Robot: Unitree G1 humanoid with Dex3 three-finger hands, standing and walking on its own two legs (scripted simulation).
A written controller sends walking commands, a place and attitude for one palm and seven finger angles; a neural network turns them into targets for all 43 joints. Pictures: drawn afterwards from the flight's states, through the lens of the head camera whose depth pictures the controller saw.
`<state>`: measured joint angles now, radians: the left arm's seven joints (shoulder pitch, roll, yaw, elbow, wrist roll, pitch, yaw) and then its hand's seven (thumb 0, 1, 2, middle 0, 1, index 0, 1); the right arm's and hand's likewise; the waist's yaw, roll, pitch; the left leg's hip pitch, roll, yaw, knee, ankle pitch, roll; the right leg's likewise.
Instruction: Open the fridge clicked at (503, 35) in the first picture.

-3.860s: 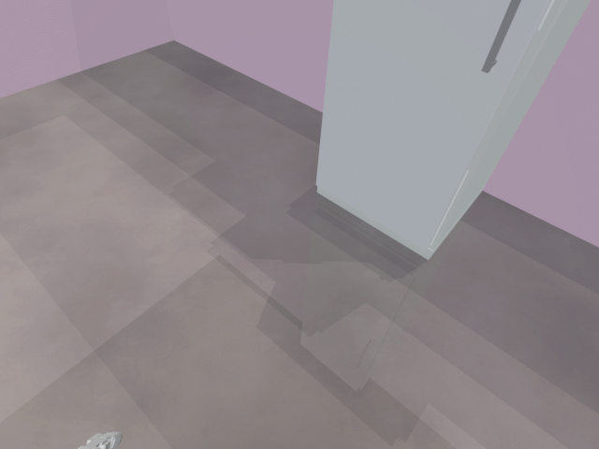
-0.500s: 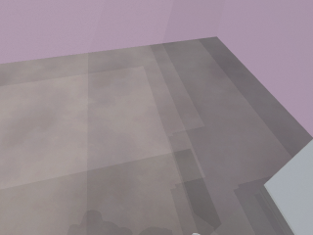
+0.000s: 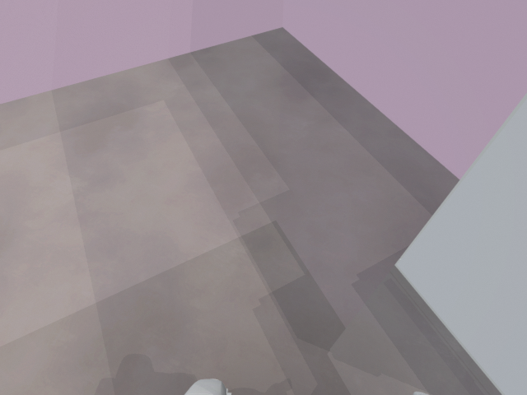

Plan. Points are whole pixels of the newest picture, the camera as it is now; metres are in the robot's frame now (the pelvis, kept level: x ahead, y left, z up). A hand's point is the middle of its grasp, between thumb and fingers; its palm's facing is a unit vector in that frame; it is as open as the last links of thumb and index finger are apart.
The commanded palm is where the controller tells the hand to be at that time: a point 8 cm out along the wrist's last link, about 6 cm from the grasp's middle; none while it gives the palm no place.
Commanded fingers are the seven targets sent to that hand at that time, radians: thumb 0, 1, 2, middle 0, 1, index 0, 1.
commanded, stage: turn to face it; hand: right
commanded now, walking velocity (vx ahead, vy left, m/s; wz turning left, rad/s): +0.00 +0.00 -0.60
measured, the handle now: out of the picture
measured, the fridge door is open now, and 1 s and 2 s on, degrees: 0 0 0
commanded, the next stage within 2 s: take the last steps up to it in 1.40 s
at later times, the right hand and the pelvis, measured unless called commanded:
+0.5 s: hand out of the picture -0.03 -0.15 -0.16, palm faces +0.35 +0.90 -0.27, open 7.4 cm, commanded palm none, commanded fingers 0.00 -0.90 -0.90 0.20 0.30 0.20 0.30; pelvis -0.02 +0.05 +0.00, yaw -20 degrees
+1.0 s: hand out of the picture -0.06 -0.25 -0.16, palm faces +0.60 +0.76 -0.25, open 7.4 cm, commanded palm none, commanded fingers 0.00 -0.90 -0.90 0.20 0.30 0.20 0.30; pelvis -0.03 -0.01 +0.00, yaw -36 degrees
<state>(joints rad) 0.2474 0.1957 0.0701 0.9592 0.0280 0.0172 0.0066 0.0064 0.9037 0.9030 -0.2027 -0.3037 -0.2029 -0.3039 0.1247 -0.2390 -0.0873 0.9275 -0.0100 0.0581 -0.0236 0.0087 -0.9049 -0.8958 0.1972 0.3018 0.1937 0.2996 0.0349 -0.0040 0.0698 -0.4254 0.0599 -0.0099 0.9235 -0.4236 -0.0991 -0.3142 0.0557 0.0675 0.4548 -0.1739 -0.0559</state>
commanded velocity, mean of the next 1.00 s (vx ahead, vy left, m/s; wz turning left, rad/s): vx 0.00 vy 0.00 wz -0.60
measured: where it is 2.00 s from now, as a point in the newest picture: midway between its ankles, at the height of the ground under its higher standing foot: outside the picture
